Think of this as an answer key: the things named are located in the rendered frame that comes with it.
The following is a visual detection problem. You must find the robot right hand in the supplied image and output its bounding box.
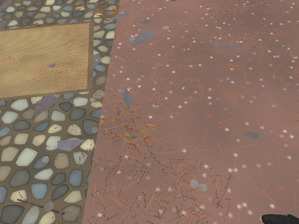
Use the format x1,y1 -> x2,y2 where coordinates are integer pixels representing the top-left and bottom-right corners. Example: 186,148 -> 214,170
262,214 -> 299,224

